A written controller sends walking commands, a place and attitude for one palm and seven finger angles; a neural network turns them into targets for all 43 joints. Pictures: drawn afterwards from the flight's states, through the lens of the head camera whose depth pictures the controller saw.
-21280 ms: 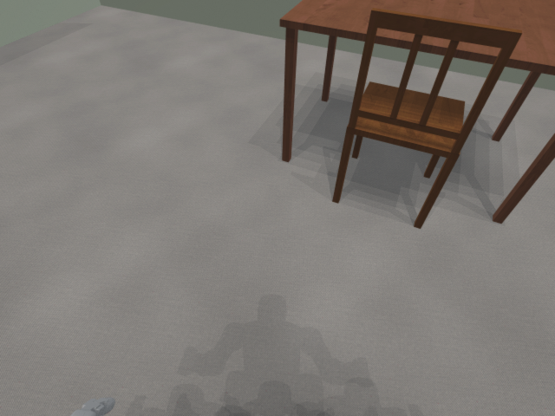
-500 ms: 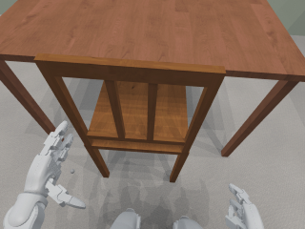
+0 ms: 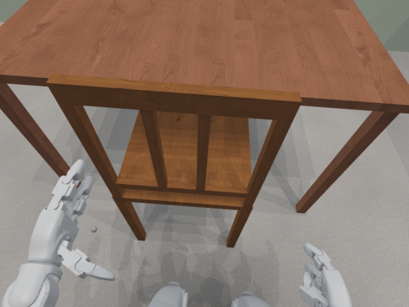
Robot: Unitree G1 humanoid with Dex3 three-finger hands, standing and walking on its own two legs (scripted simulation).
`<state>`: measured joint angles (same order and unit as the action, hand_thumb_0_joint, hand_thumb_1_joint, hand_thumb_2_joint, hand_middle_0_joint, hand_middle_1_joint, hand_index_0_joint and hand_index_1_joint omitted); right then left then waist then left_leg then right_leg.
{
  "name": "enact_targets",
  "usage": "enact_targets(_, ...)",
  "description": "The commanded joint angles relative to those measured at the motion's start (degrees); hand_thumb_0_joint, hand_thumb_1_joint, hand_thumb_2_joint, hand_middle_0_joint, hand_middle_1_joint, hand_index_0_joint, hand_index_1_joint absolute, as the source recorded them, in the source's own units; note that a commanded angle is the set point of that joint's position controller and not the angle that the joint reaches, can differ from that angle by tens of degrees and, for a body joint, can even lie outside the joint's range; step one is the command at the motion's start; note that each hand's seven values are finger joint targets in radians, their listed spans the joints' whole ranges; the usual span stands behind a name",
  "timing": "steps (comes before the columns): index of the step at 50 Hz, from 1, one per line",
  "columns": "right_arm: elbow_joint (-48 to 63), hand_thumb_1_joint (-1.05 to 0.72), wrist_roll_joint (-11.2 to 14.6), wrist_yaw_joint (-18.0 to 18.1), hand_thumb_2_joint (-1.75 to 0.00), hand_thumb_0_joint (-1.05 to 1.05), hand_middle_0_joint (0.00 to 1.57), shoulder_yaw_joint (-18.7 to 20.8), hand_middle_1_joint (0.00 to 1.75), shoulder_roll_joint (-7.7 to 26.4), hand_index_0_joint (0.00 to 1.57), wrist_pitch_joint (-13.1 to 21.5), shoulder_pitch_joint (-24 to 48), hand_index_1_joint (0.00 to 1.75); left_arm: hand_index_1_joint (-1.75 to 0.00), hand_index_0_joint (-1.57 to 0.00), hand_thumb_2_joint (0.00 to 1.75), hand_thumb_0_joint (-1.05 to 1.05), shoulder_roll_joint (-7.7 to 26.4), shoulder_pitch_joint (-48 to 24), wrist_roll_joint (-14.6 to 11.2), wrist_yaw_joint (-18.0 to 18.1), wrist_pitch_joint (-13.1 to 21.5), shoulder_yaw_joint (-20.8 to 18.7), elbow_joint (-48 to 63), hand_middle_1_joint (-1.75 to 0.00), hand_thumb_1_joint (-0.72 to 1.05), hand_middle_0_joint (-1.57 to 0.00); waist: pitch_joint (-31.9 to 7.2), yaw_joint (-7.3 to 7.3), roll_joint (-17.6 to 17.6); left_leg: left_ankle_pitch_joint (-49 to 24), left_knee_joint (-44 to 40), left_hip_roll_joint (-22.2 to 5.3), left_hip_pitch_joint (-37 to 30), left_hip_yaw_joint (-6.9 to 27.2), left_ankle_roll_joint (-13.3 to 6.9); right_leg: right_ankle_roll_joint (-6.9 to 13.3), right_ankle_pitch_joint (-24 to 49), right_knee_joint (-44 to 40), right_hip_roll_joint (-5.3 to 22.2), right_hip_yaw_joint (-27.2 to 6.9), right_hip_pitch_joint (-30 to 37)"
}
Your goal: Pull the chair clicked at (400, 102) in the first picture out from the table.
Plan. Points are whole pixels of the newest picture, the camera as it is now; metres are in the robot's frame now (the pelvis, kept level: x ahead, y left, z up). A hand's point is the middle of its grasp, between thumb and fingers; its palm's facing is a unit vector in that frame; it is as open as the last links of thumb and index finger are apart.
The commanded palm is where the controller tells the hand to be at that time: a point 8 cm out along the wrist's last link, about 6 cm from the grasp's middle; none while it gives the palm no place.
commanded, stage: aim the fingers beside a spindle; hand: left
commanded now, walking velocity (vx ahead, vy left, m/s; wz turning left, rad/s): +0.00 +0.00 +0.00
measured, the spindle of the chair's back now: (156, 153) +0.45 +0.14 -0.01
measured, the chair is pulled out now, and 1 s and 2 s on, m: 0.00 0.00 0.00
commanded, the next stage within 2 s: none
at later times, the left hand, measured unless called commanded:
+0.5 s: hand (122, 229) +0.25 +0.17 +0.02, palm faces -0.07 -1.00 -0.03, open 16.9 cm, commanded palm +0.24 +0.23 +0.02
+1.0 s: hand (134, 217) +0.28 +0.15 +0.01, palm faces -0.05 -1.00 -0.03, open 16.9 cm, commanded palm +0.26 +0.21 +0.01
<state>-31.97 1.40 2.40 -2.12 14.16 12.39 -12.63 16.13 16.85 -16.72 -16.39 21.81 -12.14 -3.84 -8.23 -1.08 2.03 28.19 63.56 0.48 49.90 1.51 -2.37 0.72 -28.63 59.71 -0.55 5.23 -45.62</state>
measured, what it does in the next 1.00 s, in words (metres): stands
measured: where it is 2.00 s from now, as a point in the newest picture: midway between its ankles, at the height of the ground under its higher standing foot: outside the picture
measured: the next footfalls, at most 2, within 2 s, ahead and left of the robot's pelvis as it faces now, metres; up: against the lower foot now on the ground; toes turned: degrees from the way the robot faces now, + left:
none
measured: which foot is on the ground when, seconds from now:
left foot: down 0.00-1.00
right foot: down 0.00-1.00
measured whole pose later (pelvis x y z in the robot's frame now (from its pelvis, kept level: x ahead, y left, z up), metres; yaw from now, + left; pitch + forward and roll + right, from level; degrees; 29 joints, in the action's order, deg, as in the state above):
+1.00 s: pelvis +0.00 -0.01 -0.02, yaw -1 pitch +19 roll -3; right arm -31.6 0.7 1.4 -1.5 14.9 9.1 -11.7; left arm 13.4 8.7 -13.6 -11.9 23.2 -7.1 -9.5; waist -9.2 -2.0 1.9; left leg 30.6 69.8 -0.1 58.0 1.4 -1.4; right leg 1.9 -31.6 67.2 -0.9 5.2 -54.5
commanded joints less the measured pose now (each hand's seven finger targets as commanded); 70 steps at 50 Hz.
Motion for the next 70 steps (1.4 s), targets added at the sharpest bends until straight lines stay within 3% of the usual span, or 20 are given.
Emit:
enact_targets(1, 8.1, -0.90, 0.4, 1.0, -0.90, 0.00, 0.20, 3.9, 0.30, 8.8, 0.20, 2.5, 2.0, 0.30, -0.08, -0.06, 0.30, 0.00, 7.5, -4.2, -0.4, -1.2, 2.0, -3.5, 6.9, -0.08, -0.50, -0.06, -10.0, -0.61, 0.4, -11.1, -10.0, -1.2, -9.8, 2.8, 1.1, 1.0, 7.8, -8.3, -0.2, -1.6, 3.1)
enact_targets(7, 8.4, -0.90, 0.2, 1.2, -0.90, 0.00, 0.20, 3.7, 0.30, 8.5, 0.20, 3.1, 1.6, 0.30, -0.08, -0.06, 0.30, 0.00, 7.8, -8.5, -0.6, -1.5, 2.6, -2.3, 12.5, -0.08, -0.50, -0.06, -14.1, -0.76, 3.0, -14.7, -8.6, -1.2, -12.1, 2.9, 1.1, 0.9, 10.8, -7.2, -0.1, -2.0, 3.4)
enact_targets(11, 7.7, -0.90, -0.3, 0.9, -0.90, 0.00, 0.20, 3.8, 0.30, 8.4, 0.20, 3.3, 1.8, 0.30, -0.08, -0.06, 0.30, 0.00, 7.9, -8.2, 0.3, 1.3, 4.2, -2.8, 11.6, -0.08, -0.50, -0.06, -13.0, -0.46, 2.3, -14.5, -8.1, -1.4, -11.0, 3.4, 1.3, 1.0, 9.7, -6.1, -0.2, -1.6, 1.6)
enact_targets(16, 8.5, -0.90, -0.2, 0.2, -0.90, 0.00, 0.20, 4.1, 0.30, 8.4, 0.20, 2.3, 2.3, 0.30, -0.08, -0.06, 0.30, 0.00, 5.9, -4.5, 1.5, 2.2, 3.0, -1.4, 8.4, -0.08, -0.50, -0.06, -14.1, 0.31, 1.8, -15.1, -8.0, -1.3, -10.0, 2.8, 1.4, 1.1, 10.6, -5.2, 0.1, -1.5, 2.3)
enact_targets(19, 9.4, -0.90, -0.1, 0.0, -0.90, 0.00, 0.20, 4.1, 0.30, 8.3, 0.20, 1.8, 2.2, 0.30, -0.08, -0.06, 0.30, 0.00, 4.1, -5.4, 1.5, 2.1, 2.4, 1.1, 9.9, -0.08, -0.50, -0.06, -14.7, -0.14, 1.3, -14.2, -7.7, -1.3, -9.6, 2.5, 1.3, 0.9, 10.5, -5.3, 0.3, -1.7, 2.2)
enact_targets(21, 9.2, -0.90, -0.1, 0.3, -0.90, 0.00, 0.20, 4.1, 0.30, 8.5, 0.20, 1.5, 2.2, 0.30, -0.08, -0.06, 0.30, 0.00, 5.4, -7.2, 1.9, 2.8, 2.6, 0.4, 9.7, -0.08, -0.50, -0.06, -13.5, -0.62, -0.5, -12.9, -7.1, -1.4, -8.0, 2.5, 1.0, 0.9, 9.7, -5.3, 0.1, -2.0, 1.5)
enact_targets(26, 8.7, -0.90, -0.5, 0.4, -0.90, 0.00, 0.20, 4.0, 0.30, 8.3, 0.20, 1.5, 2.2, 0.30, -0.08, -0.06, 0.30, 0.00, 5.9, -9.2, 2.4, 4.9, 5.3, -0.1, 11.5, -0.08, -0.50, -0.06, -14.3, -0.46, 0.7, -13.1, -6.1, -1.4, -8.1, 2.7, 1.1, 1.1, 9.2, -4.1, 0.1, -2.1, 0.1)
enact_targets(28, 8.8, -0.90, -0.6, 0.1, -0.90, 0.00, 0.20, 3.9, 0.30, 8.1, 0.20, 1.5, 2.2, 0.30, -0.08, -0.06, 0.30, 0.00, 4.3, -10.0, 2.7, 5.3, 5.6, 1.5, 10.8, -0.08, -0.50, -0.06, -14.6, -0.82, 1.4, -13.1, -5.8, -1.3, -8.0, 2.6, 1.1, 1.1, 9.4, -3.6, 0.3, -2.1, -0.3)
enact_targets(33, 8.5, -0.90, -0.5, 0.2, -0.90, 0.00, 0.20, 4.1, 0.30, 8.5, 0.20, 0.5, 2.0, 0.30, -0.08, -0.06, 0.30, 0.00, 4.7, -10.4, 3.1, 4.8, 4.4, 1.0, 6.5, -0.08, -0.50, -0.06, -15.0, -0.98, -1.3, -10.7, -4.6, -1.1, -4.9, 1.8, 0.8, 0.9, 8.7, -3.7, 0.3, -2.9, 0.0)
enact_targets(38, 8.9, -0.90, -0.3, 0.3, -0.90, 0.00, 0.20, 3.9, 0.30, 8.4, 0.20, -0.3, 2.2, 0.30, -0.08, -0.06, 0.30, 0.00, 6.3, -12.6, 2.6, 4.3, 3.8, -0.5, 7.2, -0.08, -0.50, -0.06, -16.3, -0.51, 0.0, -11.4, -3.8, -0.9, -4.1, 1.2, 0.6, 1.0, 9.8, -3.8, 0.4, -3.8, 1.5)
enact_targets(40, 8.8, -0.90, -0.5, 0.3, -0.90, 0.00, 0.20, 3.8, 0.30, 8.0, 0.20, -0.1, 2.2, 0.30, -0.08, -0.06, 0.30, 0.00, 4.8, -14.2, 2.5, 4.6, 4.5, 1.0, 9.0, -0.08, -0.50, -0.06, -17.3, -0.70, 1.6, -13.3, -3.5, -0.9, -5.6, 1.2, 0.6, 1.0, 11.6, -3.2, 0.5, -3.7, 1.4)
enact_targets(46, 8.0, -0.90, -0.6, 0.0, -0.90, 0.00, 0.20, 4.0, 0.30, 8.3, 0.20, -0.2, 1.8, 0.30, -0.08, -0.06, 0.30, 0.00, 4.3, -12.8, 2.8, 4.8, 5.2, 1.1, 4.6, -0.08, -0.50, -0.06, -16.4, -1.20, -1.2, -12.7, -2.3, -1.0, -3.2, 1.2, 0.6, 0.9, 11.5, -2.7, 0.3, -3.7, 0.6)
enact_targets(47, 8.2, -0.90, -0.6, -0.2, -0.90, 0.00, 0.20, 4.0, 0.30, 8.2, 0.20, -0.3, 2.0, 0.30, -0.08, -0.06, 0.30, 0.00, 2.5, -13.3, 2.9, 4.5, 5.0, 3.1, 4.7, -0.08, -0.50, -0.06, -16.3, -1.51, 0.1, -13.2, -2.2, -1.0, -3.6, 1.1, 0.5, 0.9, 12.5, -2.4, 0.4, -3.8, 0.2)
enact_targets(51, 8.6, -0.90, -0.5, -0.4, -0.90, 0.00, 0.20, 4.3, 0.30, 8.5, 0.20, -0.9, 1.6, 0.30, -0.08, -0.06, 0.30, 0.00, 2.9, -12.3, 3.2, 4.4, 4.0, 3.1, 3.7, -0.08, -0.50, -0.06, -16.9, -1.23, -1.4, -13.7, -2.0, -1.0, -2.9, 1.1, 0.6, 0.9, 13.2, -1.9, 0.5, -3.6, 0.5)
enact_targets(56, 9.2, -0.90, -0.9, -0.7, -0.90, 0.00, 0.20, 4.4, 0.30, 8.0, 0.20, -1.0, 1.8, 0.30, -0.08, -0.06, 0.30, 0.00, 3.7, -12.4, 3.7, 6.7, 5.9, 2.7, 9.7, -0.08, -0.50, -0.06, -20.0, -0.12, 1.3, -17.2, -1.8, -1.2, -5.9, 1.7, 0.9, 1.2, 14.9, -0.3, 0.5, -3.1, 0.1)
enact_targets(59, 9.0, -0.90, -1.2, -1.1, -0.90, 0.00, 0.20, 4.4, 0.30, 7.7, 0.20, -1.3, 1.9, 0.30, -0.08, -0.06, 0.30, 0.00, 2.1, -12.1, 4.5, 8.4, 6.9, 4.0, 9.8, -0.08, -0.50, -0.06, -19.5, -0.51, 0.9, -17.5, -1.5, -1.3, -6.1, 1.8, 1.1, 1.2, 14.8, 0.4, 0.5, -2.8, -1.4)
enact_targets(61, 8.5, -0.90, -1.2, -1.2, -0.90, 0.00, 0.20, 4.2, 0.30, 7.9, 0.20, -1.8, 1.8, 0.30, -0.08, -0.06, 0.30, 0.00, 1.0, -13.1, 5.3, 8.9, 6.6, 5.2, 6.3, -0.08, -0.50, -0.06, -16.6, -1.75, -1.3, -14.7, -0.9, -1.4, -3.5, 2.1, 0.9, 1.1, 12.4, 0.4, 0.3, -2.6, -3.7)
enact_targets(64, 8.8, -0.90, -1.0, -1.3, -0.90, 0.00, 0.20, 4.3, 0.30, 8.0, 0.20, -2.3, 2.6, 0.30, -0.08, -0.06, 0.30, 0.00, -1.6, -14.9, 6.1, 8.6, 6.2, 8.4, 4.1, -0.08, -0.50, -0.06, -15.4, -2.10, -0.6, -10.6, -0.6, -1.2, -2.0, 2.2, 0.9, 1.1, 8.5, 0.6, 0.5, -2.6, -6.1)
enact_targets(66, 9.0, -0.90, -1.0, -1.2, -0.90, 0.00, 0.20, 4.3, 0.30, 8.2, 0.20, -2.6, 2.5, 0.30, -0.08, -0.06, 0.30, 0.00, -2.3, -17.2, 6.7, 8.5, 5.5, 9.9, 3.7, -0.08, -0.50, -0.06, -16.1, -2.37, -0.6, -10.2, -0.3, -1.2, -1.8, 2.4, 0.8, 1.2, 8.0, 0.9, 0.5, -2.7, -6.5)
enact_targets(70, 9.8, -0.90, -1.1, -1.0, -0.90, 0.00, 0.20, 4.5, 0.30, 8.0, 0.20, -3.0, 2.5, 0.30, -0.08, -0.06, 0.30, 0.00, -0.3, -18.7, 6.6, 9.6, 6.0, 8.3, 8.4, -0.08, -0.50, -0.06, -21.7, -0.89, 0.4, -13.2, 0.0, -1.2, -4.7, 2.6, 1.0, 1.4, 10.3, 1.7, 0.6, -3.0, -4.7)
